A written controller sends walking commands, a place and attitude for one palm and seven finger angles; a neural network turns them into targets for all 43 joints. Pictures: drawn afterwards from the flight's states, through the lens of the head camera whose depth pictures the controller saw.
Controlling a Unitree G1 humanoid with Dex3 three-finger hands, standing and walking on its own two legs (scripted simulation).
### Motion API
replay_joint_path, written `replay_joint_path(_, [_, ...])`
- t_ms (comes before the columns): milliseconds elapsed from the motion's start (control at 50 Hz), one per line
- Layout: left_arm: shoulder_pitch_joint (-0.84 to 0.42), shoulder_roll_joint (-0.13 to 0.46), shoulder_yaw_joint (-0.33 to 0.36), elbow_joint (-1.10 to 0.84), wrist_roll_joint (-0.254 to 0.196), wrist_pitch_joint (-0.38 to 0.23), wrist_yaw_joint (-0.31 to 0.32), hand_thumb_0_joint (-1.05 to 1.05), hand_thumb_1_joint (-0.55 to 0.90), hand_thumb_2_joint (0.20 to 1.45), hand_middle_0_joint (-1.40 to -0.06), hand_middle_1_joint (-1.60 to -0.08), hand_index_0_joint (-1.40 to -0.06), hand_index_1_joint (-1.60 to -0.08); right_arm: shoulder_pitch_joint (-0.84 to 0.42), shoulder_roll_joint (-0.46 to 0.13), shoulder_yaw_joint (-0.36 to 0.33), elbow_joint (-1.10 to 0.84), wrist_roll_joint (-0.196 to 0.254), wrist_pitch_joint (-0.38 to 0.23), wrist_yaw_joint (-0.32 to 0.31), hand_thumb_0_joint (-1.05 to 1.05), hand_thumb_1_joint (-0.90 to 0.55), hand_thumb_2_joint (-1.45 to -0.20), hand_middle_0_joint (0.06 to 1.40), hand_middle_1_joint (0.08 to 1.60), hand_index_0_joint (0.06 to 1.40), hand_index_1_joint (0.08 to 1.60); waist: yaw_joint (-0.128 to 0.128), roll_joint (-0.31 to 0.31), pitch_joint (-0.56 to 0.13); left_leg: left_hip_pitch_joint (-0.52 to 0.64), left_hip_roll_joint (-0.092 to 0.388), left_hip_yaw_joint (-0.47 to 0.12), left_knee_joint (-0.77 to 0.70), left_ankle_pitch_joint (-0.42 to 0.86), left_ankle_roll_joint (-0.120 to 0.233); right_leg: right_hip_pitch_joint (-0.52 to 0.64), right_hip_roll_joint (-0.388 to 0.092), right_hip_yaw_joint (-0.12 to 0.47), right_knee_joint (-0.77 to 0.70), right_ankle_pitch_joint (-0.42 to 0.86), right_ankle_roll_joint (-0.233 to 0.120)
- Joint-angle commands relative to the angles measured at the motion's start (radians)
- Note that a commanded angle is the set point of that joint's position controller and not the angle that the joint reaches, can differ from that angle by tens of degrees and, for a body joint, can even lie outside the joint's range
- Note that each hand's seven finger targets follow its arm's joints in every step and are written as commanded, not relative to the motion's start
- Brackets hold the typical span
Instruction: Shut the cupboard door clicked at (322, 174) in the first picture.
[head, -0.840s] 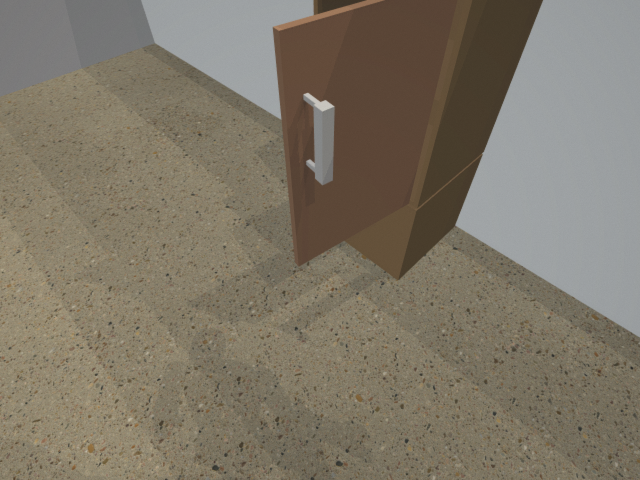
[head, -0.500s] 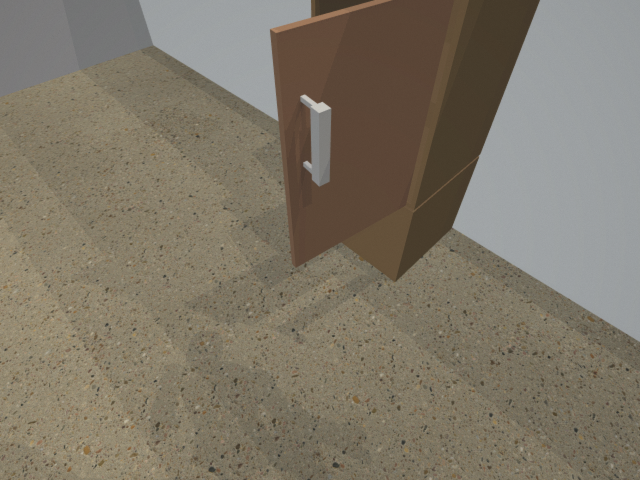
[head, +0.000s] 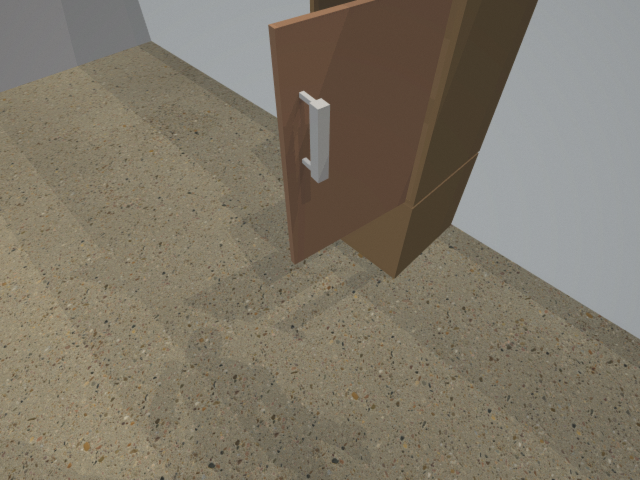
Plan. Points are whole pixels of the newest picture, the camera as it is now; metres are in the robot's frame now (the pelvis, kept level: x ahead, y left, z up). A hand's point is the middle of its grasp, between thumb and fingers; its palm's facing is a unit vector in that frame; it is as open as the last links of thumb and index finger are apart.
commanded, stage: walk around to get in front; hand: left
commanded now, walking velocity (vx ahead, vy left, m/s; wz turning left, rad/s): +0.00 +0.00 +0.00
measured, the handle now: (312, 137) +0.67 +0.05 +0.04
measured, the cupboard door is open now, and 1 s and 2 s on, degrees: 81 81 81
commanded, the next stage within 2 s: none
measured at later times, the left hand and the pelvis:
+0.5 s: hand out of the picture +0.08 +0.19 -0.18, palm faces -0.14 -0.95 -0.27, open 7.4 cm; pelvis -0.01 -0.01 -0.02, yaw -10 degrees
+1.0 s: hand out of the picture +0.14 +0.17 -0.20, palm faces -0.38 -0.90 -0.22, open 7.4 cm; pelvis +0.01 +0.00 -0.02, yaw -27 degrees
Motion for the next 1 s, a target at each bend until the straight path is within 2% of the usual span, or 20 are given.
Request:
replay_joint_path(0, [-0.029, 0.201, 0.042, -0.058, -0.006, -0.022, 0.01, 0.0, 0.9, 0.9, -0.2, -0.3, -0.2, -0.3, -0.017, -0.188, -0.037, -0.052, -0.002, -0.018, -0.008, 0.0, -0.9, -0.9, 0.2, 0.3, 0.2, 0.3, -0.005, -0.024, -0.088, -0.021, 0.14, -0.101, -0.03, 0.133, 0.011, 0.061, -0.186, 0.166, -0.042, 0.184, 0.011])
replay_joint_path(120, [-0.032, 0.195, 0.047, -0.069, -0.005, -0.015, 0.007, 0.0, 0.9, 0.9, -0.2, -0.3, -0.2, -0.3, -0.011, -0.184, -0.04, -0.056, -0.004, -0.017, -0.013, 0.0, -0.9, -0.9, 0.2, 0.3, 0.2, 0.3, -0.007, -0.02, -0.086, -0.011, 0.149, -0.079, -0.002, 0.157, 0.007, 0.039, -0.18, 0.177, -0.01, 0.246, 0.007])
replay_joint_path(180, [0.027, 0.1, 0.036, -0.065, -0.005, 0.016, 0.013, 0.0, 0.9, 0.9, -0.2, -0.3, -0.2, -0.3, 0.063, -0.076, -0.026, -0.053, -0.003, 0.002, -0.019, 0.0, -0.9, -0.9, 0.2, 0.3, 0.2, 0.3, -0.011, -0.021, -0.092, -0.013, 0.152, -0.033, 0.056, 0.162, -0.009, 0.005, -0.176, 0.19, 0.052, 0.313, 0.014])
replay_joint_path(280, [0.042, 0.107, 0.058, -0.127, 0.002, 0.042, 0.006, 0.0, 0.9, 0.9, -0.2, -0.3, -0.2, -0.3, 0.073, -0.103, -0.056, -0.118, -0.005, 0.022, -0.032, 0.0, -0.9, -0.9, 0.2, 0.3, 0.2, 0.3, -0.017, -0.002, -0.069, -0.001, 0.197, -0.021, 0.11, 0.144, 0.009, -0.124, -0.136, 0.204, 0.166, 0.31, 0.011])
replay_joint_path(320, [0.038, 0.091, 0.062, -0.16, 0.005, 0.052, -0.002, 0.0, 0.9, 0.9, -0.2, -0.3, -0.2, -0.3, 0.065, -0.119, -0.069, -0.144, -0.008, 0.025, -0.035, 0.0, -0.9, -0.9, 0.2, 0.3, 0.2, 0.3, -0.013, 0.052, -0.041, -0.001, 0.259, -0.066, 0.086, 0.136, 0.046, -0.211, -0.089, 0.168, 0.271, 0.2, 0.024])
replay_joint_path(360, [0.028, 0.068, 0.07, -0.193, 0.007, 0.067, -0.01, 0.0, 0.9, 0.9, -0.2, -0.3, -0.2, -0.3, 0.057, -0.13, -0.079, -0.163, -0.015, 0.018, -0.037, 0.0, -0.9, -0.9, 0.2, 0.3, 0.2, 0.3, -0.005, 0.144, -0.009, -0.019, 0.408, -0.153, 0.014, 0.27, 0.148, -0.306, -0.04, 0.083, 0.556, -0.258, 0.051])
replay_joint_path(400, [0.032, 0.06, 0.085, -0.219, 0.009, 0.079, -0.013, 0.0, 0.9, 0.9, -0.2, -0.3, -0.2, -0.3, 0.039, -0.107, -0.074, -0.186, -0.018, 0.008, -0.043, 0.0, -0.9, -0.9, 0.2, 0.3, 0.2, 0.3, 0.015, 0.112, 0.006, -0.049, 0.448, -0.127, 0.035, 0.416, 0.189, -0.339, -0.077, 0.101, 0.708, -0.375, 0.065])
replay_joint_path(460, [0.098, 0.016, 0.086, -0.228, 0.009, 0.077, -0.023, 0.0, 0.9, 0.9, -0.2, -0.3, -0.2, -0.3, -0.024, -0.111, -0.084, -0.223, -0.024, 0.009, -0.04, 0.0, -0.9, -0.9, 0.2, 0.3, 0.2, 0.3, 0.051, 0.085, -0.005, -0.084, 0.399, -0.007, 0.141, 0.439, 0.128, -0.229, -0.107, 0.033, 0.55, -0.329, 0.06])
replay_joint_path(500, [0.189, 0.02, 0.096, -0.207, 0.011, 0.066, -0.028, 0.0, 0.9, 0.9, -0.2, -0.3, -0.2, -0.3, -0.028, -0.118, -0.092, -0.226, -0.015, 0.015, -0.035, 0.0, -0.9, -0.9, 0.2, 0.3, 0.2, 0.3, 0.084, 0.046, -0.047, -0.111, 0.326, 0.077, 0.313, 0.357, 0.058, -0.088, -0.085, -0.01, 0.328, -0.134, 0.062])
replay_joint_path(520, [0.259, 0.074, 0.109, -0.191, 0.017, 0.052, -0.022, 0.0, 0.9, 0.9, -0.2, -0.3, -0.2, -0.3, -0.03, -0.094, -0.094, -0.239, -0.002, 0.022, -0.031, 0.0, -0.9, -0.9, 0.2, 0.3, 0.2, 0.3, 0.111, -0.123, -0.056, -0.197, 0.221, 0.135, 0.522, 0.15, -0.004, -0.007, -0.141, 0.116, 0.137, 0.142, 0.035])
replay_joint_path(540, [0.282, 0.189, 0.13, -0.2, 0.026, 0.036, -0.002, 0.0, 0.9, 0.9, -0.2, -0.3, -0.2, -0.3, -0.016, -0.016, -0.083, -0.286, 0.01, 0.025, -0.023, 0.0, -0.9, -0.9, 0.2, 0.3, 0.2, 0.3, 0.1, -0.454, -0.059, -0.457, 0.04, 0.14, 0.796, -0.398, -0.069, 0.064, -0.405, 0.574, 0.014, 0.469, -0.091])
replay_joint_path(560, [0.29, 0.188, 0.128, -0.199, 0.008, 0.038, 0.01, 0.0, 0.9, 0.9, -0.2, -0.3, -0.2, -0.3, -0.029, -0.032, -0.081, -0.279, 0.009, 0.045, -0.022, 0.0, -0.9, -0.9, 0.2, 0.3, 0.2, 0.3, 0.103, -0.35, -0.063, -0.46, 0.052, -0.025, 0.903, -0.461, -0.062, 0.005, -0.435, 0.607, -0.014, 0.357, -0.166])
replay_joint_path(580, [0.219, 0.176, 0.123, -0.22, 0.008, 0.044, 0.011, 0.0, 0.9, 0.9, -0.2, -0.3, -0.2, -0.3, -0.016, -0.023, -0.081, -0.275, 0.011, 0.048, -0.011, 0.0, -0.9, -0.9, 0.2, 0.3, 0.2, 0.3, 0.066, -0.265, -0.022, -0.476, 0.081, -0.039, 0.938, -0.392, -0.053, -0.072, -0.406, 0.553, -0.035, 0.03, -0.189])
replay_joint_path(600, [0.16, 0.137, 0.125, -0.254, 0.015, 0.046, 0.016, 0.0, 0.9, 0.9, -0.2, -0.3, -0.2, -0.3, -0.07, -0.008, -0.085, -0.282, 0.008, 0.044, -0.009, 0.0, -0.9, -0.9, 0.2, 0.3, 0.2, 0.3, 0.054, -0.188, 0.015, -0.514, 0.085, -0.057, 0.947, -0.321, -0.057, -0.118, -0.351, 0.558, -0.034, -0.033, -0.169])
replay_joint_path(680, [0.172, 0.102, 0.118, -0.257, 0.014, 0.031, 0.021, 0.0, 0.9, 0.9, -0.2, -0.3, -0.2, -0.3, -0.043, 0.027, -0.077, -0.27, 0.007, 0.035, -0.014, 0.0, -0.9, -0.9, 0.2, 0.3, 0.2, 0.3, 0.034, -0.058, -0.138, -0.467, 0.074, -0.056, 0.844, -0.231, -0.078, 0.001, -0.284, 0.446, 0.063, 0.244, -0.138])
replay_joint_path(840, [0.209, 0.102, 0.127, -0.245, 0.021, 0.042, 0.017, 0.0, 0.9, 0.9, -0.2, -0.3, -0.2, -0.3, -0.093, 0.032, -0.075, -0.309, 0.017, 0.021, -0.028, 0.0, -0.9, -0.9, 0.2, 0.3, 0.2, 0.3, 0.06, -0.181, -0.158, -0.44, 0.034, -0.053, 0.586, -0.251, -0.081, 0.091, -0.246, 0.483, 0.114, 0.45, -0.135])
replay_joint_path(920, [0.126, 0.114, 0.128, -0.274, 0.014, 0.055, 0.012, 0.0, 0.9, 0.9, -0.2, -0.3, -0.2, -0.3, 0.002, 0.015, -0.074, -0.289, 0.023, 0.015, -0.035, 0.0, -0.9, -0.9, 0.2, 0.3, 0.2, 0.3, -0.001, -0.157, -0.145, -0.212, 0.014, -0.05, 0.314, -0.121, -0.066, -0.094, -0.204, 0.491, 0.153, 0.347, -0.079])
replay_joint_path(940, [0.093, 0.093, 0.123, -0.285, 0.01, 0.057, 0.011, 0.0, 0.9, 0.9, -0.2, -0.3, -0.2, -0.3, 0.052, 0.001, -0.079, -0.271, 0.021, 0.008, -0.037, 0.0, -0.9, -0.9, 0.2, 0.3, 0.2, 0.3, -0.029, -0.115, -0.149, -0.045, 0.038, -0.047, 0.171, -0.024, -0.064, -0.219, -0.156, 0.446, 0.193, 0.229, -0.028])
replay_joint_path(960, [0.095, 0.036, 0.111, -0.305, -0.003, 0.059, 0.005, 0.0, 0.9, 0.9, -0.2, -0.3, -0.2, -0.3, 0.09, -0.081, -0.088, -0.266, 0.009, -0.006, -0.043, 0.0, -0.9, -0.9, 0.2, 0.3, 0.2, 0.3, -0.045, 0.114, -0.167, 0.087, 0.232, -0.242, 0.02, -0.04, -0.009, -0.381, -0.037, 0.327, 0.323, -0.046, 0.03])
replay_joint_path(980, [0.082, 0.014, 0.102, -0.329, -0.006, 0.059, -0.009, 0.0, 0.9, 0.9, -0.2, -0.3, -0.2, -0.3, 0.098, -0.169, -0.104, -0.287, -0.007, -0.008, -0.045, 0.0, -0.9, -0.9, 0.2, 0.3, 0.2, 0.3, -0.039, 0.348, -0.137, 0.082, 0.492, -0.478, -0.034, 0.133, 0.096, -0.501, 0.038, 0.126, 0.574, -0.484, 0.1])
